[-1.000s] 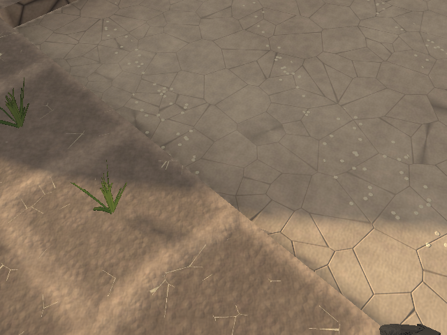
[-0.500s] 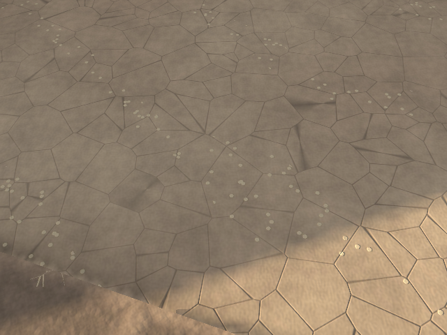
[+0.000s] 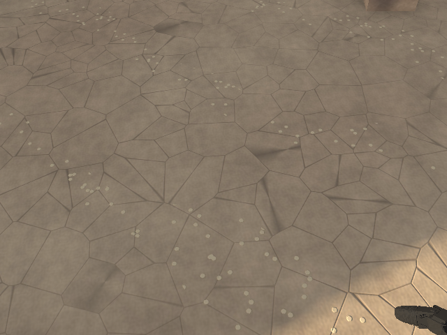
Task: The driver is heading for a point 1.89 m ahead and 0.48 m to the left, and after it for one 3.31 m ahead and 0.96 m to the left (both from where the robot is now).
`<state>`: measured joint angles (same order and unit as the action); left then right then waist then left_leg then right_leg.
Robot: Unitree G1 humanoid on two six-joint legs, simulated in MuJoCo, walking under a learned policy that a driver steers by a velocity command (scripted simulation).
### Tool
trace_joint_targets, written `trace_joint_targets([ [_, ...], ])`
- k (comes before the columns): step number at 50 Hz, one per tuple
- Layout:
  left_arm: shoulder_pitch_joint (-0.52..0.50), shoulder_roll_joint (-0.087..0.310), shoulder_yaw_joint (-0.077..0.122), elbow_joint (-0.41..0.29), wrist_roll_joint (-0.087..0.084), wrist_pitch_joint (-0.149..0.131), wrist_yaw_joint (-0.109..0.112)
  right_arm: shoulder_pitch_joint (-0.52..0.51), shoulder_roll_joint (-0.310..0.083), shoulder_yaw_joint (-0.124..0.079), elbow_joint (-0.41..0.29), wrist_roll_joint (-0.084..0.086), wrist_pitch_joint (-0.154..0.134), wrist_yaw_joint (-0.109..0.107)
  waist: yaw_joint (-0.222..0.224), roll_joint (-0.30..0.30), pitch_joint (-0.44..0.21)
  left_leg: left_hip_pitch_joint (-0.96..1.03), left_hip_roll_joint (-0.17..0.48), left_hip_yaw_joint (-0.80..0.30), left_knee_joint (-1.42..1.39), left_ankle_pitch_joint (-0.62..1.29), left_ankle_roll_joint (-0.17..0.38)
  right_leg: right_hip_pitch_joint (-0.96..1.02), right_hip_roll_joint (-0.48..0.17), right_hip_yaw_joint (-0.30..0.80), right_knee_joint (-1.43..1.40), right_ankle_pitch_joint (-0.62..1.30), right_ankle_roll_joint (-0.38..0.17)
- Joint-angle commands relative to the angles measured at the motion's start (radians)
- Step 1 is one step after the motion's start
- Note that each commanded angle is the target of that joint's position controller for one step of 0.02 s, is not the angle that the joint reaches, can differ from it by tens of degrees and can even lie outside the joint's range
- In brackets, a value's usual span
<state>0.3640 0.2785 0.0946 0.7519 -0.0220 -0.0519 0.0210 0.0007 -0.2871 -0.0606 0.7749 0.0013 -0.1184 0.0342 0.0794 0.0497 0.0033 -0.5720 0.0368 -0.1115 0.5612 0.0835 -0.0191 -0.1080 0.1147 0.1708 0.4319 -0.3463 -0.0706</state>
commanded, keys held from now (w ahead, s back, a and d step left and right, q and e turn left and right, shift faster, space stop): e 0.22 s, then q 0.78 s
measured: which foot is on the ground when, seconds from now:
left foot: up 0.00-0.04, down 0.06-0.50, up 0.52-0.86, down 0.88-1.00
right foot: down 0.00-0.10, up 0.12-0.46, down 0.48-0.88, up 0.90-1.00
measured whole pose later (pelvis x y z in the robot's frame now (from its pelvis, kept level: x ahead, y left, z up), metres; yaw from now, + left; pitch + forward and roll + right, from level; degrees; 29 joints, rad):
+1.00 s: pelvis +0.25 +0.05 -0.07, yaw +9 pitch +2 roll -2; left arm 0.13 0.30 0.09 0.76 0.01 0.03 0.04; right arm 0.25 -0.28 -0.07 0.63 -0.02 0.03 -0.01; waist -0.01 -0.03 -0.01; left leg -0.37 -0.01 -0.02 0.62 -0.29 0.04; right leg -0.57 -0.03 0.00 1.14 -0.51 0.06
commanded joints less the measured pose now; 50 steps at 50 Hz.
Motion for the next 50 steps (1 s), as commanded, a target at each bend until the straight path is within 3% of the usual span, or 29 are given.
trace_joint_targets([
  [1, 0.018, 0.143, 0.042, -0.051, -0.003, 0.007, 0.023, -0.104, -0.127, -0.034, -0.092, -0.002, -0.038, 0.017, -0.009, -0.149, 0.012, -0.107, 0.000, -0.038, -0.075, -0.073, 0.027, 0.137, -0.257, 0.275, 0.068, 0.331, -0.144],
  [3, -0.036, 0.136, 0.042, -0.083, -0.001, 0.024, 0.026, -0.002, -0.133, -0.043, -0.064, -0.008, -0.050, 0.018, -0.057, -0.182, -0.037, 0.109, -0.040, 0.013, -0.098, -0.069, 0.044, 0.035, -0.196, 0.258, 0.195, 0.444, -0.096],
  [4, -0.015, 0.102, 0.033, -0.098, -0.011, 0.030, 0.018, 0.063, -0.153, -0.054, -0.054, -0.024, -0.056, 0.015, -0.083, -0.119, -0.109, 0.329, -0.010, 0.004, -0.136, 0.075, 0.077, -0.070, -0.110, 0.193, 0.347, 0.451, -0.041],
  [5, 0.045, 0.066, 0.019, -0.116, -0.020, 0.036, 0.012, 0.170, -0.217, -0.081, -0.037, -0.030, -0.046, 0.007, -0.108, 0.128, -0.254, 0.673, 0.166, -0.243, -0.140, 0.097, 0.177, -0.355, -0.028, 0.062, 0.605, 0.283, 0.045],
  [6, 0.023, 0.080, 0.006, -0.145, -0.006, 0.033, 0.011, 0.240, -0.141, -0.060, -0.025, -0.016, -0.033, 0.005, -0.144, 0.271, -0.313, 0.834, 0.280, -0.428, -0.184, 0.078, 0.224, -0.537, -0.009, 0.031, 0.756, -0.240, 0.056],
  [7, -0.056, 0.133, 0.014, -0.168, 0.003, 0.035, 0.010, 0.238, -0.097, -0.040, -0.022, -0.005, -0.021, 0.003, -0.153, 0.202, -0.213, 0.759, 0.297, -0.402, -0.191, 0.138, 0.209, -0.601, -0.059, 0.003, 0.831, -0.260, 0.071],
  [9, -0.174, 0.118, 0.006, -0.201, 0.023, 0.038, 0.019, 0.169, -0.076, -0.028, -0.031, -0.015, -0.003, -0.009, -0.144, 0.043, -0.072, 0.573, 0.234, -0.243, -0.235, 0.287, 0.180, -0.584, -0.105, -0.066, 0.759, -0.202, 0.084],
  [10, -0.162, 0.101, 0.006, -0.202, 0.023, 0.041, 0.020, 0.136, -0.081, -0.027, -0.037, -0.024, -0.003, -0.017, -0.120, 0.061, -0.047, 0.500, 0.215, -0.194, -0.262, 0.320, 0.176, -0.541, -0.131, -0.076, 0.695, -0.176, 0.082],
  [12, -0.106, 0.071, -0.005, -0.199, 0.010, 0.040, 0.010, 0.100, -0.109, -0.038, -0.037, -0.027, 0.004, -0.025, -0.097, 0.136, -0.034, 0.429, 0.234, -0.180, -0.304, 0.382, 0.239, -0.478, -0.159, -0.084, 0.563, -0.107, 0.085],
  [13, -0.089, 0.073, -0.003, -0.181, 0.019, 0.031, 0.006, 0.103, -0.117, -0.041, -0.039, -0.034, -0.001, -0.027, -0.096, 0.105, -0.075, 0.406, 0.244, -0.157, -0.315, 0.472, 0.269, -0.415, -0.155, -0.083, 0.578, 0.000, 0.081],
  [17, -0.118, 0.041, -0.014, -0.150, 0.037, -0.025, -0.016, 0.120, -0.074, -0.024, -0.009, 0.002, -0.014, -0.037, -0.087, 0.009, -0.112, 0.419, 0.196, -0.065, -0.326, 0.501, 0.285, -0.338, -0.172, -0.064, 0.359, 0.283, 0.061],
  [20, -0.231, 0.023, -0.026, -0.158, 0.029, -0.064, -0.040, 0.192, -0.080, -0.029, 0.009, 0.032, 0.012, -0.043, -0.136, 0.007, -0.029, 0.372, 0.098, -0.031, -0.338, 0.119, 0.244, -0.221, -0.130, -0.078, 0.014, 0.551, 0.067],
  [22, -0.205, 0.053, -0.012, -0.134, 0.024, -0.074, -0.049, 0.218, -0.065, -0.031, 0.008, 0.023, 0.029, -0.052, -0.107, -0.012, 0.002, 0.322, 0.079, -0.055, -0.241, -0.061, 0.216, -0.129, -0.152, -0.054, -0.138, 0.729, 0.050],
  [24, -0.095, 0.062, 0.000, -0.083, 0.041, -0.082, -0.042, 0.254, 0.004, -0.018, -0.002, 0.011, 0.037, -0.056, -0.067, -0.078, -0.001, 0.169, -0.013, -0.023, -0.021, -0.185, 0.155, 0.060, -0.169, -0.110, -0.203, 0.867, 0.052],
  [25, -0.078, 0.097, 0.005, -0.091, 0.061, -0.079, -0.035, 0.311, 0.047, -0.008, -0.007, 0.009, 0.032, -0.047, -0.074, -0.201, -0.055, -0.005, -0.088, 0.017, 0.200, -0.487, 0.100, 0.220, -0.279, -0.075, -0.047, 1.179, 0.023],
  [26, -0.049, 0.103, 0.002, -0.129, 0.085, -0.067, -0.034, 0.357, 0.022, -0.010, -0.018, 0.025, 0.029, -0.037, -0.029, -0.317, -0.157, -0.175, -0.129, 0.023, 0.526, -0.861, 0.044, 0.365, -0.478, 0.026, 0.087, 1.458, -0.104],
  [27, -0.035, 0.086, -0.004, -0.125, 0.075, -0.047, -0.034, 0.389, -0.022, -0.018, -0.020, 0.036, 0.037, -0.039, -0.018, -0.236, -0.210, -0.250, -0.108, -0.003, 0.727, -0.900, 0.019, 0.371, -0.511, 0.035, 0.112, 1.431, -0.141],
  [29, -0.162, 0.101, 0.002, -0.136, 0.025, -0.007, -0.029, 0.408, -0.108, -0.052, -0.026, 0.016, 0.087, -0.062, -0.086, -0.148, -0.189, -0.232, -0.056, -0.007, 0.749, -0.680, -0.034, 0.200, -0.449, -0.028, 0.025, 1.020, -0.121],
  [31, -0.298, 0.165, 0.018, -0.138, 0.038, 0.034, -0.013, 0.404, -0.092, -0.044, -0.058, 0.018, 0.157, -0.085, -0.137, -0.267, -0.171, -0.104, 0.012, 0.033, 0.841, -0.528, -0.106, -0.093, -0.525, 0.045, -0.130, 0.582, -0.223],
  [33, -0.351, 0.098, -0.012, -0.148, 0.056, 0.041, -0.002, 0.387, -0.110, -0.058, -0.069, 0.014, 0.199, -0.090, -0.147, -0.203, -0.090, -0.055, 0.004, 0.052, 0.852, -0.463, -0.121, -0.227, -0.466, -0.043, -0.165, 0.394, -0.201],
  [35, -0.324, 0.088, -0.015, -0.121, 0.047, 0.041, 0.016, 0.323, -0.073, -0.048, -0.110, -0.005, 0.201, -0.088, -0.126, -0.168, -0.067, -0.069, 0.031, 0.053, 0.651, -0.366, -0.102, -0.181, -0.422, -0.107, -0.146, 0.328, -0.156],
  [38, -0.279, 0.123, -0.001, -0.093, 0.044, 0.053, 0.037, 0.249, -0.016, -0.020, -0.154, -0.004, 0.180, -0.059, -0.083, -0.189, -0.114, 0.063, 0.031, 0.112, 0.394, -0.343, -0.070, -0.136, -0.416, -0.166, -0.120, 0.332, -0.141],
  [43, -0.244, 0.135, 0.014, -0.056, 0.004, 0.060, 0.018, 0.310, -0.046, -0.034, -0.155, 0.001, 0.171, -0.033, -0.106, -0.177, -0.101, 0.277, -0.035, 0.205, 0.049, -0.300, 0.026, -0.152, -0.438, -0.183, 0.010, 0.270, -0.072],
  [44, -0.204, 0.107, 0.010, -0.035, 0.006, 0.061, 0.014, 0.340, -0.074, -0.046, -0.146, -0.002, 0.168, -0.040, -0.110, -0.119, -0.084, 0.362, -0.047, 0.173, -0.044, -0.222, 0.054, -0.220, -0.402, -0.224, 0.098, 0.188, -0.007],
  [45, -0.162, 0.055, 0.001, -0.041, 0.036, 0.060, 0.006, 0.362, -0.182, -0.075, -0.157, -0.002, 0.165, -0.055, -0.080, 0.130, -0.079, 0.505, 0.137, -0.100, -0.123, 0.081, 0.128, -0.414, -0.293, -0.338, 0.376, -0.059, 0.105],
  [46, -0.312, 0.053, -0.007, -0.126, 0.041, 0.052, 0.013, 0.388, -0.281, -0.094, -0.179, -0.036, 0.157, -0.053, -0.151, 0.357, -0.056, 0.505, 0.363, -0.488, -0.226, 0.156, 0.350, -0.692, -0.122, -0.276, 0.631, -0.355, 0.163],
  [47, -0.379, 0.099, 0.008, -0.120, 0.044, 0.049, 0.014, 0.415, -0.219, -0.067, -0.185, -0.049, 0.139, -0.046, -0.185, 0.169, -0.093, 0.526, 0.333, -0.399, -0.195, 0.239, 0.367, -0.709, -0.131, -0.133, 0.818, -0.353, 0.153],
  [48, -0.346, 0.084, 0.008, -0.121, 0.031, 0.052, 0.018, 0.378, -0.225, -0.067, -0.183, -0.049, 0.129, -0.046, -0.150, 0.165, -0.111, 0.509, 0.308, -0.352, -0.192, 0.160, 0.342, -0.733, -0.119, -0.110, 0.862, -0.280, 0.136],
  [50, -0.306, 0.116, 0.023, -0.087, 0.043, 0.067, 0.041, 0.244, -0.182, -0.055, -0.209, -0.006, 0.139, -0.062, -0.099, 0.076, -0.075, 0.426, 0.231, -0.256, -0.189, 0.047, 0.254, -0.711, -0.143, -0.094, 0.842, -0.100, 0.143],
])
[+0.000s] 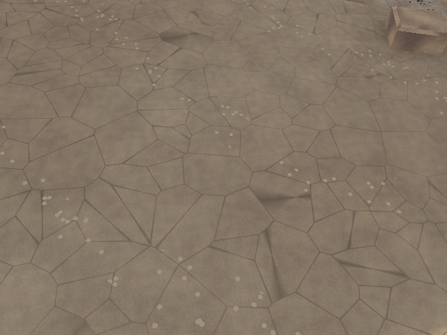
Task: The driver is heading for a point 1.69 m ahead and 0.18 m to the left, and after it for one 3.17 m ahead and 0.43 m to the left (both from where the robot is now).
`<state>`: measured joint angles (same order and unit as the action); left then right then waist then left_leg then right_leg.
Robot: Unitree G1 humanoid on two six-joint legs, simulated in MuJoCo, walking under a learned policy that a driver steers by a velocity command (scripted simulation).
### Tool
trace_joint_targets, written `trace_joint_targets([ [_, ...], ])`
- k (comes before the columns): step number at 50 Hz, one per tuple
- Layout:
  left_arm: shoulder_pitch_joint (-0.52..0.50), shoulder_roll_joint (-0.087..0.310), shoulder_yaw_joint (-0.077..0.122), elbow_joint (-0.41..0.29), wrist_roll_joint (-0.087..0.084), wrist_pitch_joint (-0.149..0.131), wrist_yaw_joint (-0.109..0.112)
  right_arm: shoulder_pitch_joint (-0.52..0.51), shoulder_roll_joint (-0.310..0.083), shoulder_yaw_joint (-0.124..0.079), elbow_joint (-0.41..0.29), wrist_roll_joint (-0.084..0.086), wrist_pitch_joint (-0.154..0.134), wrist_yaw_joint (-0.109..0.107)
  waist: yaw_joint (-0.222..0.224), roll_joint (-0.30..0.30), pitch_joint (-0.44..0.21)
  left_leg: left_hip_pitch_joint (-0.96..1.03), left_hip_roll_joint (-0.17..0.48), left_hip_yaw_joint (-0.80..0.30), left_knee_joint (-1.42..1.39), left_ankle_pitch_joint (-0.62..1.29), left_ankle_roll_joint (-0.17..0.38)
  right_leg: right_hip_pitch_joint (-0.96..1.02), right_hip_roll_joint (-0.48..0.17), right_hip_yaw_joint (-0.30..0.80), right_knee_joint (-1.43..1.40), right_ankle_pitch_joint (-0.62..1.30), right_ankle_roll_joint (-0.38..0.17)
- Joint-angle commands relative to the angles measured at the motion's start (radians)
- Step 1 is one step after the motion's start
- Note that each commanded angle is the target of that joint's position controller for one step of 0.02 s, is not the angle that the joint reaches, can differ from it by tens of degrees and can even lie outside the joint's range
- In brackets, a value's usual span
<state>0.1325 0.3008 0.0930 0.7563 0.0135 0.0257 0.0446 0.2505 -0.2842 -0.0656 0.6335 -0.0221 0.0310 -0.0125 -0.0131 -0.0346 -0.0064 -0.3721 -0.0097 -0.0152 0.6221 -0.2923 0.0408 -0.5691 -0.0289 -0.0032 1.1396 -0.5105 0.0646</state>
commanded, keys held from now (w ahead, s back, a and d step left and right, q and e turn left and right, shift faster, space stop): q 0.40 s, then no key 0.60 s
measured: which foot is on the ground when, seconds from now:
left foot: down 0.00-0.36, up 0.38-0.74, down 0.76-1.00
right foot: up 0.00-0.34, down 0.36-1.00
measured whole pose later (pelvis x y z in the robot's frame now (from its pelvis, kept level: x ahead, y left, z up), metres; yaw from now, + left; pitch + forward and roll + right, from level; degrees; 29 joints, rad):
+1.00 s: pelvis +0.05 +0.02 +0.00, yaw +20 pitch +0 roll +0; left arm 0.24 0.24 0.04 0.85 0.01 0.01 0.02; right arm 0.19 -0.18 -0.02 0.64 -0.02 0.00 -0.01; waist 0.03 -0.01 0.01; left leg -0.30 -0.04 0.00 0.55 -0.26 0.04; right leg -0.16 -0.05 -0.01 0.50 -0.34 0.05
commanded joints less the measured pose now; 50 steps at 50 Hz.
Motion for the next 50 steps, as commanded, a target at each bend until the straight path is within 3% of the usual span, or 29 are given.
trace_joint_targets([
  [1, -0.057, 0.083, 0.024, -0.085, 0.010, -0.005, 0.017, -0.034, -0.167, -0.039, -0.079, 0.018, -0.003, -0.023, 0.014, 0.166, -0.076, 0.160, 0.242, -0.314, -0.246, 0.450, 0.180, -0.179, 0.016, 0.063, 0.155, 0.113, 0.015],
  [3, -0.022, 0.071, 0.022, -0.080, 0.005, -0.005, 0.010, -0.048, -0.162, -0.034, -0.091, 0.013, 0.003, -0.030, 0.027, 0.142, -0.096, 0.137, 0.207, -0.289, -0.250, 0.394, 0.167, -0.129, 0.035, 0.065, 0.114, 0.189, 0.019],
  [6, -0.059, 0.038, 0.005, -0.094, 0.003, -0.015, 0.006, -0.021, -0.168, -0.038, -0.087, 0.023, 0.005, -0.044, 0.006, 0.154, -0.091, 0.182, 0.187, -0.313, -0.250, 0.267, 0.155, -0.121, 0.044, 0.081, -0.107, 0.248, 0.024],
  [10, -0.087, 0.051, 0.004, -0.100, -0.004, -0.030, -0.013, -0.021, -0.195, -0.052, -0.103, 0.016, 0.013, -0.047, -0.015, 0.195, -0.077, 0.142, 0.187, -0.402, -0.267, 0.081, 0.170, -0.026, 0.061, 0.099, -0.302, 0.225, 0.022],
  [15, -0.043, 0.066, 0.012, -0.093, -0.016, -0.057, -0.037, -0.043, -0.198, -0.054, -0.118, 0.024, 0.022, -0.033, -0.009, 0.224, -0.084, 0.134, 0.163, -0.502, -0.236, 0.179, 0.171, 0.130, 0.090, 0.094, -0.496, 0.173, -0.005],
  [17, 0.025, 0.070, 0.020, -0.071, -0.016, -0.065, -0.044, -0.075, -0.185, -0.050, -0.126, 0.039, 0.026, -0.033, 0.036, 0.210, -0.090, 0.098, 0.121, -0.498, -0.189, 0.205, 0.130, 0.291, 0.079, 0.072, -0.715, 0.309, -0.029],
  [18, 0.068, 0.107, 0.034, -0.061, -0.011, -0.064, -0.041, -0.052, -0.153, -0.043, -0.123, 0.042, 0.024, -0.034, 0.040, 0.173, -0.110, 0.009, 0.082, -0.465, -0.129, 0.104, 0.084, 0.438, -0.007, 0.112, -0.764, 0.379, -0.058],
  [19, 0.116, 0.172, 0.047, -0.061, 0.006, -0.056, -0.036, -0.004, -0.075, -0.024, -0.122, 0.024, 0.024, -0.029, 0.020, -0.064, -0.152, -0.148, -0.043, -0.299, 0.140, -0.187, 0.015, 0.593, -0.232, 0.326, -0.790, 0.479, -0.146],
  [20, 0.111, 0.213, 0.057, -0.053, 0.027, -0.050, -0.043, -0.031, -0.125, -0.045, -0.170, 0.042, 0.007, -0.029, 0.011, -0.282, -0.083, -0.367, -0.146, -0.171, 0.314, -0.400, -0.039, 0.540, -0.375, 0.567, -0.824, 0.551, -0.314],
  [21, 0.075, 0.159, 0.043, -0.082, 0.023, -0.056, -0.042, -0.040, -0.204, -0.070, -0.151, 0.025, -0.004, -0.031, 0.025, -0.180, -0.061, -0.386, -0.074, -0.188, 0.495, -0.344, -0.075, 0.510, -0.376, 0.539, -0.827, 0.513, -0.353],
  [23, -0.005, 0.106, 0.024, -0.098, 0.012, -0.047, -0.025, -0.017, -0.187, -0.074, -0.106, 0.022, 0.010, -0.031, -0.004, -0.117, -0.055, -0.356, -0.052, -0.167, 0.612, -0.192, -0.102, 0.420, -0.278, 0.382, -0.829, 0.392, -0.296],
  [24, -0.048, 0.092, 0.015, -0.103, 0.001, -0.042, -0.014, 0.009, -0.174, -0.071, -0.092, 0.021, 0.022, -0.028, -0.017, -0.119, -0.032, -0.327, -0.054, -0.157, 0.680, -0.120, -0.110, 0.340, -0.263, 0.334, -0.843, 0.390, -0.293],
  [25, -0.078, 0.078, 0.002, -0.111, 0.001, -0.037, -0.006, 0.035, -0.153, -0.065, -0.081, 0.023, 0.030, -0.023, -0.034, -0.102, -0.016, -0.283, -0.068, -0.133, 0.734, -0.074, -0.115, 0.269, -0.231, 0.258, -0.859, 0.408, -0.288],
  [27, -0.074, 0.069, -0.007, -0.111, 0.004, -0.031, 0.002, 0.016, -0.133, -0.054, -0.091, 0.024, 0.030, -0.020, -0.023, -0.084, 0.001, -0.256, -0.067, -0.091, 0.703, -0.007, -0.121, 0.243, -0.196, 0.175, -0.867, 0.424, -0.284],
  [29, -0.028, 0.066, -0.010, -0.091, -0.004, -0.027, 0.004, -0.042, -0.087, -0.031, -0.113, 0.015, 0.023, -0.015, 0.005, -0.074, -0.005, -0.262, -0.023, -0.089, 0.500, 0.028, -0.124, 0.333, -0.181, 0.143, -0.844, 0.424, -0.274],
  [32, 0.012, 0.092, -0.005, -0.069, -0.008, -0.024, -0.010, -0.101, -0.028, 0.001, -0.126, 0.013, 0.007, 0.005, 0.043, -0.130, -0.032, -0.067, 0.026, -0.012, 0.178, -0.056, -0.116, 0.330, -0.177, 0.112, -0.820, 0.406, -0.272],
  [33, 0.041, 0.106, -0.002, -0.059, -0.009, -0.024, -0.018, -0.099, -0.042, -0.004, -0.123, 0.020, 0.002, 0.008, 0.053, -0.137, -0.029, -0.004, 0.012, 0.018, 0.115, -0.081, -0.111, 0.315, -0.187, 0.128, -0.810, 0.403, -0.278],
  [34, 0.064, 0.101, -0.005, -0.055, -0.011, -0.025, -0.023, -0.093, -0.070, -0.013, -0.110, 0.026, -0.004, 0.008, 0.056, -0.105, -0.016, 0.051, 0.001, 0.025, 0.040, -0.023, -0.092, 0.283, -0.192, 0.142, -0.805, 0.406, -0.276],
  [35, 0.080, 0.089, -0.012, -0.048, -0.014, -0.027, -0.025, -0.080, -0.083, -0.022, -0.093, 0.018, -0.010, 0.008, 0.048, -0.054, -0.004, 0.127, -0.010, 0.023, -0.010, 0.045, -0.069, 0.225, -0.182, 0.128, -0.809, 0.337, -0.249],
  [36, 0.052, 0.100, -0.013, -0.041, -0.019, -0.032, -0.032, -0.023, -0.053, -0.021, -0.078, 0.016, -0.013, 0.009, -0.001, -0.081, -0.005, 0.188, -0.023, 0.036, -0.110, 0.074, -0.051, 0.235, -0.173, 0.117, -0.779, 0.280, -0.223],
  [37, 0.067, 0.061, -0.025, -0.028, -0.015, -0.039, -0.040, 0.005, -0.056, -0.019, -0.069, 0.008, -0.013, 0.006, -0.013, -0.067, -0.014, 0.281, 0.004, -0.001, -0.175, 0.187, -0.039, 0.197, -0.156, 0.110, -0.757, 0.225, -0.177],
  [38, 0.078, 0.011, -0.040, -0.024, 0.008, -0.049, -0.045, 0.020, -0.098, -0.028, -0.080, 0.002, -0.014, -0.005, -0.008, 0.005, -0.048, 0.383, 0.113, -0.132, -0.173, 0.401, -0.017, 0.145, -0.104, 0.065, -0.674, 0.140, -0.103],
  [39, 0.139, -0.010, -0.046, -0.025, 0.032, -0.055, -0.050, -0.009, -0.140, -0.025, -0.112, -0.007, -0.014, -0.016, 0.060, 0.163, -0.077, 0.370, 0.258, -0.299, -0.174, 0.545, 0.054, 0.130, -0.034, 0.022, -0.549, 0.008, -0.030],
  [40, 0.125, -0.005, -0.046, -0.036, 0.007, -0.044, -0.039, -0.048, -0.080, -0.010, -0.095, -0.014, -0.018, -0.008, 0.057, 0.245, -0.090, 0.207, 0.288, -0.361, -0.241, 0.279, 0.150, 0.227, -0.055, 0.052, -0.592, 0.080, -0.011],
  [41, 0.087, 0.028, -0.038, -0.034, -0.004, -0.036, -0.031, -0.096, -0.051, -0.005, -0.101, -0.010, -0.025, 0.002, 0.052, 0.210, -0.022, 0.144, 0.212, -0.320, -0.262, 0.075, 0.127, 0.261, -0.047, 0.037, -0.613, 0.176, -0.009],
  [42, 0.076, 0.037, -0.033, -0.023, 0.000, -0.029, -0.027, -0.098, -0.032, 0.000, -0.091, -0.011, -0.028, 0.005, 0.041, 0.190, -0.006, 0.118, 0.175, -0.278, -0.269, -0.012, 0.090, 0.272, -0.040, 0.025, -0.619, 0.218, -0.014],
  [43, 0.091, 0.043, -0.028, -0.004, 0.003, -0.023, -0.023, -0.087, -0.039, 0.001, -0.090, -0.010, -0.033, 0.008, 0.040, 0.169, -0.001, 0.109, 0.151, -0.250, -0.265, -0.012, 0.064, 0.295, -0.036, 0.023, -0.629, 0.233, -0.020],
  [45, 0.116, 0.040, -0.026, 0.017, 0.005, -0.023, -0.024, -0.065, -0.050, -0.002, -0.073, -0.001, -0.041, 0.007, 0.039, 0.129, -0.009, 0.136, 0.134, -0.220, -0.241, 0.069, 0.041, 0.320, -0.043, 0.031, -0.665, 0.275, -0.022],
  [50, 0.132, 0.025, -0.026, 0.067, -0.001, -0.034, -0.026, -0.057, -0.028, -0.001, -0.048, 0.007, -0.040, 0.000, 0.027, 0.074, -0.062, 0.246, 0.117, -0.174, -0.176, 0.364, 0.048, 0.340, -0.051, 0.031, -0.700, 0.326, -0.010],
])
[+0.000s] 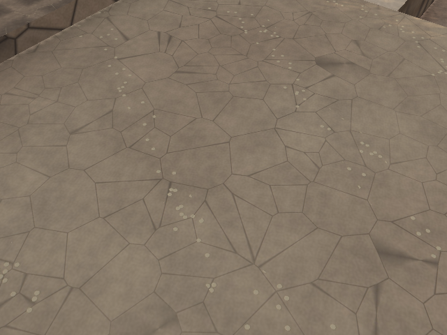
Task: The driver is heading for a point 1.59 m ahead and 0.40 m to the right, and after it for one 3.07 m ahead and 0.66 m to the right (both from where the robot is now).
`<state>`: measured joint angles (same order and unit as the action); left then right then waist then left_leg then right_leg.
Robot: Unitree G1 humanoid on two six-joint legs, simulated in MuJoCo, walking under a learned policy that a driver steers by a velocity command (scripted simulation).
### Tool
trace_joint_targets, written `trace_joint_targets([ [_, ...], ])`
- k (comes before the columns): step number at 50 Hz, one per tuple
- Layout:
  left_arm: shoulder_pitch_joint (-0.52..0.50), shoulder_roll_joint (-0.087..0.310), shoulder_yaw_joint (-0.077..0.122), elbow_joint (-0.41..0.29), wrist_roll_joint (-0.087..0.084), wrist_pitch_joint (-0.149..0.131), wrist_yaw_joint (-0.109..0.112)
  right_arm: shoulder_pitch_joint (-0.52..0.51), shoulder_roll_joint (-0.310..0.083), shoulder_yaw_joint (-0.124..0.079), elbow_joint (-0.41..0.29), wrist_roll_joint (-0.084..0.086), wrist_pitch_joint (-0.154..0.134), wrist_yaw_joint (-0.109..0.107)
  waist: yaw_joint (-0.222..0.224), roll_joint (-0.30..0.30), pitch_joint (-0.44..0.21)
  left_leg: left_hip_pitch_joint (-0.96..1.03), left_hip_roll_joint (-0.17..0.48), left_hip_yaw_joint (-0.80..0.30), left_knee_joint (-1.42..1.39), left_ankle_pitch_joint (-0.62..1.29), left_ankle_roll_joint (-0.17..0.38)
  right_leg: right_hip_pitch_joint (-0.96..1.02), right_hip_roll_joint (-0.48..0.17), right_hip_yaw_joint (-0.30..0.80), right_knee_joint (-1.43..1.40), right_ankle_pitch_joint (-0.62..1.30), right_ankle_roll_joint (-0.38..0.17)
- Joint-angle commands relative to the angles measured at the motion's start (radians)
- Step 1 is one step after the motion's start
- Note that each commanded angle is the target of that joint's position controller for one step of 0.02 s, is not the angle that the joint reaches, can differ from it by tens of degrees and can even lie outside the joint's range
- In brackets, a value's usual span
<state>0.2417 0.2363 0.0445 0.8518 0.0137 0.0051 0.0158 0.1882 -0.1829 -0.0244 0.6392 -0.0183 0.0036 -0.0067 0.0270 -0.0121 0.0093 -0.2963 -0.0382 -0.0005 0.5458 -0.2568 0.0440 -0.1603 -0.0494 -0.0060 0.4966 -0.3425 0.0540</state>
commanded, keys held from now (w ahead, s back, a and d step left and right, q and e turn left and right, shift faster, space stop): no key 0.46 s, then w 0.54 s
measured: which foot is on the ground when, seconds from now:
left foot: down 0.00-0.70, up 0.72-1.00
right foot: down 0.00-1.00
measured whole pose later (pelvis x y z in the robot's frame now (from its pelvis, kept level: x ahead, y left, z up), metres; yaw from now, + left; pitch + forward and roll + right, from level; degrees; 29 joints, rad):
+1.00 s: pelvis +0.14 -0.04 +0.00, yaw -1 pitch +2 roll +1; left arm 0.54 0.17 0.03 1.04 0.00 -0.08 0.02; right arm -0.02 -0.24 -0.06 0.84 0.03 -0.07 0.03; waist 0.10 0.03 0.02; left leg -0.64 0.05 0.03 0.64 0.01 0.02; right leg 0.13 0.00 -0.02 0.18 -0.34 -0.03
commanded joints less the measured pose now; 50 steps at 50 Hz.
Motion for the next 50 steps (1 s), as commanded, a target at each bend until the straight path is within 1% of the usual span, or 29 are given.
trace_joint_targets([
  [1, 0.024, 0.092, 0.024, -0.020, -0.002, -0.012, 0.004, 0.002, -0.127, -0.043, -0.048, 0.004, -0.011, -0.005, -0.014, 0.043, -0.078, 0.178, 0.143, -0.183, -0.096, 0.355, 0.047, -0.065, -0.031, 0.033, -0.061, 0.163, 0.002],
  [7, 0.039, 0.104, 0.029, 0.030, -0.005, -0.001, 0.014, -0.015, -0.118, -0.050, 0.001, 0.007, -0.006, 0.000, -0.010, 0.025, -0.050, 0.173, 0.123, -0.154, -0.097, 0.373, 0.049, -0.041, -0.032, 0.027, -0.080, 0.176, 0.003],
  [12, 0.048, 0.108, 0.032, 0.069, -0.007, 0.002, 0.022, -0.021, -0.120, -0.056, 0.054, 0.010, -0.007, -0.004, -0.008, 0.023, -0.028, 0.163, 0.107, -0.131, -0.098, 0.341, 0.040, -0.030, -0.029, 0.021, -0.091, 0.172, -0.001],
  [23, 0.064, 0.090, 0.030, 0.139, -0.011, 0.001, 0.031, -0.028, -0.122, -0.059, 0.174, 0.017, -0.004, -0.018, -0.010, 0.020, 0.007, 0.152, 0.085, -0.099, -0.089, 0.278, 0.024, -0.038, -0.016, 0.008, -0.101, 0.151, -0.011],
  [24, 0.085, 0.083, 0.030, 0.152, -0.013, 0.002, 0.031, -0.012, -0.125, -0.061, 0.192, 0.019, -0.002, -0.021, -0.010, 0.028, -0.011, 0.159, 0.074, -0.091, -0.092, 0.153, 0.027, -0.039, 0.000, -0.013, -0.090, 0.063, -0.015],
  [25, 0.088, 0.079, 0.031, 0.157, -0.019, 0.003, 0.033, -0.001, -0.138, -0.067, 0.203, 0.026, 0.003, -0.024, -0.016, 0.035, 0.001, 0.146, 0.066, -0.092, -0.098, -0.056, 0.037, -0.067, 0.020, -0.034, -0.058, -0.046, -0.029],
  [26, 0.077, 0.074, 0.031, 0.150, -0.024, 0.002, 0.035, 0.016, -0.153, -0.074, 0.213, 0.031, 0.005, -0.026, -0.026, 0.045, 0.027, 0.110, 0.074, -0.118, -0.120, -0.295, 0.056, -0.108, 0.032, -0.046, -0.014, -0.142, -0.048],
  [27, 0.061, 0.065, 0.029, 0.136, -0.026, -0.003, 0.037, 0.035, -0.166, -0.078, 0.219, 0.034, 0.002, -0.027, -0.037, 0.073, 0.067, 0.074, 0.111, -0.184, -0.165, -0.466, 0.081, -0.167, 0.039, -0.052, 0.038, -0.202, -0.062],
  [28, 0.044, 0.049, 0.025, 0.120, -0.028, -0.015, 0.036, 0.068, -0.181, -0.081, 0.229, 0.038, -0.007, -0.026, -0.050, 0.121, 0.097, 0.069, 0.174, -0.294, -0.229, -0.578, 0.120, -0.232, 0.049, -0.059, 0.107, -0.207, -0.071],
  [29, 0.032, 0.034, 0.022, 0.108, -0.032, -0.031, 0.031, 0.108, -0.196, -0.084, 0.244, 0.040, -0.017, -0.024, -0.059, 0.172, 0.109, 0.081, 0.244, -0.426, -0.296, -0.651, 0.167, -0.280, 0.056, -0.056, 0.175, -0.180, -0.084],
  [30, 0.020, 0.036, 0.023, 0.100, -0.035, -0.046, 0.025, 0.127, -0.208, -0.087, 0.254, 0.039, -0.029, -0.023, -0.063, 0.191, 0.120, 0.049, 0.294, -0.526, -0.338, -0.667, 0.202, -0.278, 0.046, -0.030, 0.226, -0.162, -0.103],
  [31, 0.034, 0.039, 0.027, 0.101, -0.040, -0.060, 0.017, 0.102, -0.211, -0.087, 0.250, 0.037, -0.038, -0.024, -0.044, 0.197, 0.123, 0.010, 0.317, -0.557, -0.349, -0.646, 0.211, -0.261, 0.030, -0.005, 0.246, -0.165, -0.127],
  [32, 0.065, 0.033, 0.027, 0.110, -0.044, -0.072, 0.009, 0.050, -0.206, -0.085, 0.236, 0.040, -0.047, -0.023, -0.012, 0.198, 0.119, -0.036, 0.313, -0.531, -0.345, -0.602, 0.198, -0.207, 0.021, 0.004, 0.216, -0.173, -0.153],
  [33, 0.133, 0.023, 0.027, 0.137, -0.044, -0.082, 0.004, -0.029, -0.192, -0.080, 0.213, 0.048, -0.048, -0.021, 0.038, 0.180, 0.112, -0.118, 0.273, -0.440, -0.320, -0.539, 0.160, -0.076, 0.020, -0.007, 0.088, -0.133, -0.180],
  [34, 0.239, 0.022, 0.031, 0.184, -0.039, -0.087, 0.002, -0.125, -0.169, -0.073, 0.186, 0.054, -0.045, -0.020, 0.100, 0.129, 0.106, -0.255, 0.182, -0.285, -0.229, -0.434, 0.097, 0.121, 0.035, -0.013, -0.047, -0.054, -0.193],
  [35, 0.380, 0.086, 0.051, 0.229, -0.025, -0.090, 0.006, -0.192, -0.103, -0.056, 0.158, 0.052, -0.049, -0.017, 0.151, -0.045, 0.077, -0.415, 0.064, -0.087, 0.066, -0.294, 0.008, 0.279, -0.096, 0.193, -0.155, -0.145, -0.219],
  [36, 0.432, 0.208, 0.077, 0.230, -0.025, -0.101, -0.005, -0.237, -0.078, -0.048, 0.104, 0.068, -0.073, -0.017, 0.147, -0.285, 0.099, -0.598, -0.021, 0.036, 0.327, -0.257, -0.036, 0.339, -0.324, 0.620, -0.336, -0.260, -0.323],
  [37, 0.369, 0.160, 0.058, 0.203, -0.004, -0.109, -0.005, -0.235, -0.140, -0.063, 0.114, 0.073, -0.090, -0.018, 0.113, -0.176, 0.143, -0.665, 0.031, -0.052, 0.474, -0.284, -0.027, 0.310, -0.356, 0.681, -0.339, -0.191, -0.349],
  [38, 0.323, 0.112, 0.045, 0.185, -0.009, -0.117, -0.002, -0.154, -0.136, -0.064, 0.146, 0.072, -0.099, -0.011, 0.064, -0.123, 0.145, -0.698, 0.065, -0.075, 0.536, -0.188, -0.012, 0.341, -0.323, 0.583, -0.319, -0.114, -0.321],
  [39, 0.290, 0.097, 0.040, 0.171, -0.018, -0.118, -0.007, -0.107, -0.133, -0.065, 0.179, 0.062, -0.102, -0.006, 0.043, -0.095, 0.120, -0.692, 0.087, -0.058, 0.551, -0.111, -0.002, 0.354, -0.282, 0.485, -0.313, -0.040, -0.283],
  [40, 0.269, 0.096, 0.035, 0.161, -0.024, -0.115, -0.011, -0.111, -0.137, -0.068, 0.184, 0.053, -0.104, -0.002, 0.034, -0.079, 0.121, -0.687, 0.111, -0.050, 0.526, -0.044, 0.001, 0.343, -0.266, 0.412, -0.323, 0.056, -0.255],
  [41, 0.264, 0.064, 0.023, 0.156, -0.020, -0.109, -0.011, -0.128, -0.135, -0.070, 0.187, 0.043, -0.102, 0.004, 0.032, -0.075, 0.108, -0.633, 0.128, -0.038, 0.482, 0.017, -0.002, 0.312, -0.229, 0.323, -0.334, 0.173, -0.228],
  [42, 0.273, 0.048, 0.017, 0.157, -0.016, -0.103, -0.009, -0.142, -0.113, -0.065, 0.186, 0.037, -0.099, 0.012, 0.034, -0.091, 0.096, -0.585, 0.122, -0.012, 0.443, 0.070, -0.011, 0.282, -0.197, 0.253, -0.338, 0.281, -0.215],
  [44, 0.290, 0.049, 0.011, 0.157, -0.012, -0.092, 0.000, -0.201, -0.075, -0.052, 0.168, 0.038, -0.092, 0.022, 0.040, -0.091, 0.097, -0.515, 0.104, 0.026, 0.336, 0.158, -0.028, 0.221, -0.151, 0.153, -0.348, 0.393, -0.203],
  [46, 0.295, 0.077, 0.013, 0.148, -0.010, -0.089, 0.009, -0.295, -0.050, -0.036, 0.136, 0.042, -0.093, 0.032, 0.058, -0.081, 0.123, -0.403, 0.072, 0.058, 0.175, 0.262, -0.034, 0.119, -0.120, 0.094, -0.382, 0.393, -0.195],
  [47, 0.309, 0.092, 0.016, 0.150, -0.012, -0.090, 0.012, -0.334, -0.047, -0.030, 0.123, 0.043, -0.094, 0.038, 0.067, -0.086, 0.135, -0.354, 0.057, 0.072, 0.114, 0.295, -0.034, 0.089, -0.122, 0.083, -0.401, 0.382, -0.199],
  [48, 0.326, 0.103, 0.018, 0.155, -0.015, -0.092, 0.013, -0.364, -0.054, -0.029, 0.111, 0.045, -0.095, 0.044, 0.073, -0.095, 0.143, -0.321, 0.049, 0.077, 0.077, 0.311, -0.032, 0.082, -0.132, 0.082, -0.414, 0.375, -0.207],
  [50, 0.338, 0.110, 0.022, 0.166, -0.023, -0.094, 0.012, -0.401, -0.075, -0.027, 0.092, 0.052, -0.096, 0.053, 0.070, -0.108, 0.160, -0.314, 0.048, 0.066, 0.015, 0.306, -0.014, 0.134, -0.160, 0.078, -0.404, 0.410, -0.211],
])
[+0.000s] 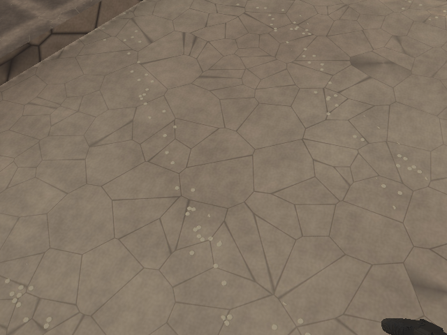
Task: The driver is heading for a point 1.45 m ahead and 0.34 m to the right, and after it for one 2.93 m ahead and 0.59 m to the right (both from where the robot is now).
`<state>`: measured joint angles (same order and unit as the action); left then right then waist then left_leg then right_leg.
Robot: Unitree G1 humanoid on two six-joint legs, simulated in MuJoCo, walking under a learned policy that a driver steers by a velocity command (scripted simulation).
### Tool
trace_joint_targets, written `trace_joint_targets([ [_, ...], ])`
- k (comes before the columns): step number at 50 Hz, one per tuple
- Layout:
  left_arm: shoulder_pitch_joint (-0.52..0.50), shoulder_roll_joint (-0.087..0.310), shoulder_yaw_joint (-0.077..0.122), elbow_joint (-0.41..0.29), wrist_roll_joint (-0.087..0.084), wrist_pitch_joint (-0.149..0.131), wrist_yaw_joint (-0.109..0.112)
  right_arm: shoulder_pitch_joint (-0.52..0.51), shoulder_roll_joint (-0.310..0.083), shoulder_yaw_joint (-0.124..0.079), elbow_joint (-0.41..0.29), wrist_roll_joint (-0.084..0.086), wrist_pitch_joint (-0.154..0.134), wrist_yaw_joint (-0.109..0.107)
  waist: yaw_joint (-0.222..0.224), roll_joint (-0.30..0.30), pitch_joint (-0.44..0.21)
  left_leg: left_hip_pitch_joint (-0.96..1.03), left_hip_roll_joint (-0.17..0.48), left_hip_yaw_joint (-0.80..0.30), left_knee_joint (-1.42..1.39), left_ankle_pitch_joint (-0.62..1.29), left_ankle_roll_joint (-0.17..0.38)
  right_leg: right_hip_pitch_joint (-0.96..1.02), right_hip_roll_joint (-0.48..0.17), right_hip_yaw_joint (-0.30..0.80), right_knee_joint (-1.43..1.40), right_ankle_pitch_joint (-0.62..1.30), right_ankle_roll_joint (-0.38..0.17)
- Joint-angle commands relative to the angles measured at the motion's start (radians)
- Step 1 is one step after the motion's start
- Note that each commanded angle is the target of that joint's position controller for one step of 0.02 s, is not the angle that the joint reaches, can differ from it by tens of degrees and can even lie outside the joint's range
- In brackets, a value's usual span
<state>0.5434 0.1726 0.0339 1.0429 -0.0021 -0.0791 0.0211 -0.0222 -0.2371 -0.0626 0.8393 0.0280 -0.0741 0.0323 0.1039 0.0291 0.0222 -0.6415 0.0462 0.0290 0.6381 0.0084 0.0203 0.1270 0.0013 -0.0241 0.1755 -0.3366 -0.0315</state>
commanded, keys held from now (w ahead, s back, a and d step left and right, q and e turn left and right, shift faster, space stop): w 1.00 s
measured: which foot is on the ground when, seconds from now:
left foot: up 0.00-0.10, down 0.12-0.64, up 0.66-1.00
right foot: down 0.00-0.14, up 0.16-0.60, down 0.62-1.00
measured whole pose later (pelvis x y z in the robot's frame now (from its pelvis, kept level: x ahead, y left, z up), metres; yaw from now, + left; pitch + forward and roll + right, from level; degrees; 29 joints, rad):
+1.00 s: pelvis +0.58 -0.04 +0.01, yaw +0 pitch +1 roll -1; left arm 0.37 0.24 0.05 0.94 0.00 -0.09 -0.01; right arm 0.06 -0.28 -0.05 0.91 0.01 -0.07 0.01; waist 0.06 0.04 0.01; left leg -0.67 0.12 -0.04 0.69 0.05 0.01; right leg -0.02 0.07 -0.06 0.18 -0.19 -0.06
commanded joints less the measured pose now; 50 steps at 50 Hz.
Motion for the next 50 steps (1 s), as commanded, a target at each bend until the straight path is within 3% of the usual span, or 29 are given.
trace_joint_targets([
  [1, 0.039, 0.179, 0.036, -0.020, -0.013, -0.007, 0.005, -0.202, -0.032, 0.011, -0.117, 0.006, -0.020, 0.017, -0.013, -0.153, 0.146, 0.029, -0.037, 0.032, -0.102, 0.020, 0.024, -0.109, -0.228, 0.094, -0.061, 0.459, -0.122],
  [3, 0.026, 0.197, 0.045, -0.020, -0.015, 0.001, 0.005, -0.173, -0.069, 0.000, -0.121, 0.002, -0.024, 0.022, -0.057, -0.164, 0.096, 0.103, -0.062, 0.039, -0.132, -0.039, 0.060, -0.029, -0.254, 0.081, 0.038, 0.734, -0.104],
  [4, 0.012, 0.212, 0.051, -0.026, -0.014, 0.007, 0.006, -0.112, -0.101, -0.014, -0.108, 0.000, -0.025, 0.019, -0.101, -0.190, 0.032, 0.204, -0.091, 0.060, -0.120, -0.070, 0.082, -0.009, -0.260, 0.071, 0.130, 0.953, -0.094],
  [5, -0.012, 0.214, 0.051, -0.034, -0.009, 0.016, 0.006, 0.046, -0.143, -0.037, -0.063, 0.004, -0.022, 0.012, -0.183, -0.196, -0.068, 0.400, -0.117, 0.074, -0.128, -0.065, 0.115, -0.035, -0.236, 0.045, 0.301, 1.097, -0.074],
  [6, -0.045, 0.217, 0.049, -0.054, -0.002, 0.018, 0.004, 0.242, -0.186, -0.057, -0.009, 0.003, -0.016, 0.000, -0.273, -0.190, -0.183, 0.712, -0.047, -0.007, -0.096, -0.044, 0.159, -0.218, -0.206, 0.040, 0.525, 1.011, -0.046],
  [7, 0.034, 0.109, 0.020, -0.080, 0.003, 0.005, -0.009, 0.421, -0.274, -0.077, 0.028, -0.028, -0.008, -0.010, -0.261, 0.033, -0.370, 1.139, 0.240, -0.444, -0.113, -0.216, 0.306, -0.626, -0.059, 0.007, 0.939, 0.508, 0.016],
  [8, 0.057, 0.073, 0.006, -0.056, -0.013, -0.023, -0.020, 0.439, -0.221, -0.056, 0.054, -0.018, -0.001, -0.009, -0.243, 0.175, -0.494, 1.164, 0.361, -0.801, -0.312, -0.359, 0.367, -0.739, 0.049, 0.146, 1.176, -0.200, 0.016],
  [9, -0.046, 0.155, 0.035, -0.092, -0.045, -0.042, -0.025, 0.326, -0.162, -0.036, 0.047, -0.009, -0.001, -0.008, -0.229, 0.142, -0.296, 1.004, 0.310, -0.680, -0.357, -0.419, 0.312, -0.849, -0.019, 0.166, 1.245, -0.165, -0.003],
  [10, -0.139, 0.183, 0.041, -0.124, -0.056, -0.051, -0.020, 0.227, -0.125, -0.025, 0.026, -0.007, -0.007, -0.008, -0.197, 0.073, -0.155, 0.814, 0.271, -0.520, -0.386, -0.350, 0.275, -0.853, -0.071, 0.128, 1.217, -0.084, -0.016],
  [11, -0.178, 0.171, 0.047, -0.133, -0.046, -0.050, -0.009, 0.157, -0.102, -0.017, 0.022, -0.017, -0.018, -0.002, -0.152, -0.006, -0.071, 0.642, 0.230, -0.415, -0.423, -0.247, 0.248, -0.811, -0.111, 0.106, 1.142, -0.013, -0.017],
  [13, -0.137, 0.131, 0.053, -0.126, -0.023, -0.025, 0.004, 0.115, -0.071, -0.007, 0.031, -0.032, -0.033, 0.003, -0.083, 0.024, -0.042, 0.462, 0.171, -0.290, -0.480, -0.158, 0.226, -0.678, -0.154, 0.113, 1.058, 0.046, -0.012],
  [15, -0.137, 0.098, 0.049, -0.138, -0.020, -0.007, 0.007, 0.142, -0.083, -0.006, 0.059, -0.025, -0.039, -0.001, -0.064, 0.039, -0.007, 0.380, 0.164, -0.237, -0.526, -0.138, 0.242, -0.669, -0.168, 0.097, 0.991, 0.052, 0.004],
  [19, -0.319, 0.133, 0.052, -0.215, -0.002, -0.005, 0.004, 0.213, -0.142, -0.013, 0.090, -0.024, -0.038, -0.030, -0.094, 0.020, 0.047, 0.393, 0.144, -0.165, -0.556, -0.078, 0.234, -0.782, -0.178, 0.079, 0.740, 0.273, 0.040],
  [22, -0.443, 0.114, 0.036, -0.246, -0.006, -0.014, -0.013, 0.271, -0.168, -0.015, 0.103, -0.016, -0.032, -0.037, -0.136, 0.010, 0.050, 0.406, 0.112, -0.097, -0.544, -0.040, 0.197, -0.713, -0.129, 0.035, 0.513, 0.426, 0.041],
  [25, -0.535, 0.126, 0.028, -0.280, -0.017, -0.015, -0.031, 0.347, -0.187, -0.018, 0.133, -0.002, -0.026, -0.037, -0.171, 0.009, 0.057, 0.504, 0.148, -0.106, -0.509, -0.071, 0.187, -0.709, -0.108, 0.034, 0.413, 0.434, 0.035],
  [27, -0.569, 0.147, 0.029, -0.306, -0.019, -0.018, -0.043, 0.374, -0.195, -0.021, 0.148, 0.001, -0.015, -0.037, -0.168, 0.010, 0.061, 0.591, 0.190, -0.123, -0.465, -0.059, 0.173, -0.725, -0.099, 0.043, 0.370, 0.366, 0.011],
  [29, -0.535, 0.176, 0.036, -0.310, -0.020, -0.022, -0.051, 0.372, -0.210, -0.026, 0.150, -0.002, -0.001, -0.039, -0.134, 0.027, 0.038, 0.649, 0.214, -0.132, -0.397, 0.042, 0.153, -0.662, -0.078, 0.030, 0.343, 0.280, -0.017],
  [30, -0.455, 0.202, 0.049, -0.292, -0.018, -0.025, -0.052, 0.350, -0.212, -0.025, 0.145, -0.004, 0.006, -0.039, -0.081, 0.032, -0.009, 0.653, 0.192, -0.105, -0.294, 0.202, 0.133, -0.548, -0.048, 0.002, 0.320, 0.257, -0.039],
  [31, -0.284, 0.252, 0.076, -0.241, -0.017, -0.025, -0.046, 0.352, -0.184, -0.014, 0.141, -0.012, 0.012, -0.039, -0.009, 0.016, -0.116, 0.600, 0.133, -0.059, -0.087, 0.303, 0.105, -0.319, -0.029, -0.011, 0.323, 0.256, -0.071],
  [32, -0.096, 0.340, 0.098, -0.208, -0.007, -0.021, -0.036, 0.377, -0.130, 0.010, 0.112, -0.038, 0.012, -0.038, 0.038, -0.124, -0.288, 0.407, 0.061, 0.002, 0.260, 0.052, 0.065, -0.014, -0.226, 0.217, 0.343, 0.266, -0.138],
  [33, -0.063, 0.392, 0.105, -0.182, -0.002, -0.019, -0.049, 0.502, -0.010, 0.042, 0.115, -0.021, -0.011, -0.027, -0.036, -0.400, -0.397, 0.039, -0.120, -0.036, 0.557, -0.555, 0.016, 0.262, -0.404, 0.707, 0.173, 0.024, -0.290],
  [34, -0.091, 0.277, 0.074, -0.200, -0.006, -0.023, -0.053, 0.429, -0.139, 0.016, 0.125, 0.003, -0.032, -0.024, -0.004, -0.253, -0.341, -0.070, -0.065, -0.153, 0.664, -0.578, 0.034, 0.228, -0.379, 0.727, 0.115, -0.073, -0.251],
  [35, -0.182, 0.238, 0.059, -0.220, -0.005, -0.026, -0.050, 0.331, -0.182, 0.004, 0.097, 0.022, -0.045, -0.021, -0.014, -0.192, -0.206, -0.123, -0.016, -0.134, 0.670, -0.480, 0.053, 0.105, -0.349, 0.574, 0.108, -0.005, -0.209],
  [36, -0.261, 0.225, 0.052, -0.238, 0.001, -0.027, -0.049, 0.286, -0.171, 0.005, 0.091, 0.015, -0.048, -0.028, -0.044, -0.105, -0.139, -0.085, 0.036, -0.109, 0.631, -0.387, 0.050, -0.028, -0.314, 0.460, 0.090, 0.136, -0.194],
  [37, -0.304, 0.203, 0.046, -0.243, 0.007, -0.029, -0.051, 0.265, -0.162, 0.000, 0.091, -0.002, -0.043, -0.032, -0.068, -0.082, -0.088, -0.050, 0.067, -0.105, 0.569, -0.329, 0.044, -0.131, -0.279, 0.375, 0.063, 0.238, -0.188],
  [38, -0.319, 0.188, 0.041, -0.240, 0.015, -0.032, -0.052, 0.278, -0.146, -0.001, 0.093, -0.006, -0.032, -0.031, -0.096, -0.098, -0.082, 0.011, 0.091, -0.112, 0.531, -0.288, 0.040, -0.189, -0.255, 0.321, 0.036, 0.287, -0.179],
  [41, -0.292, 0.195, 0.042, -0.216, 0.005, -0.041, -0.050, 0.279, -0.102, 0.004, 0.094, -0.011, -0.003, -0.033, -0.120, -0.091, -0.052, 0.021, 0.100, -0.095, 0.438, -0.238, 0.018, -0.240, -0.233, 0.232, -0.022, 0.381, -0.195],
  [45, -0.233, 0.217, 0.047, -0.183, 0.002, -0.030, -0.030, 0.147, -0.096, 0.003, 0.047, -0.025, 0.001, -0.030, -0.096, -0.078, 0.002, -0.070, 0.098, -0.082, 0.220, -0.051, -0.014, -0.221, -0.215, 0.152, -0.062, 0.408, -0.188],
  [50, -0.161, 0.234, 0.049, -0.141, -0.007, -0.022, -0.019, -0.018, -0.078, 0.016, 0.000, -0.017, -0.010, -0.015, -0.045, -0.087, 0.049, 0.002, 0.047, -0.032, -0.034, 0.120, -0.014, -0.214, -0.189, 0.075, -0.081, 0.351, -0.159],
])
Keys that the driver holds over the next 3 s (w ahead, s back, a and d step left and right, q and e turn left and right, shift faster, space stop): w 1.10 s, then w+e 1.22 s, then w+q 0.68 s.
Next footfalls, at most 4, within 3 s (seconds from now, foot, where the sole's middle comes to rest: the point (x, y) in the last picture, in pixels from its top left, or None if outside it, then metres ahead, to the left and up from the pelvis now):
0.12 left None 0.26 0.12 -0.77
0.62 right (311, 311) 0.56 -0.13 -0.77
1.18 left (240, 216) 0.87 0.11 -0.77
1.74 right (318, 162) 1.13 -0.17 -0.77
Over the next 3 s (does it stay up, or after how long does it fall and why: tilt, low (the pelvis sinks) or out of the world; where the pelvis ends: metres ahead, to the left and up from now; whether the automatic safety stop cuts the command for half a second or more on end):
stays up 1.57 -0.36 0.01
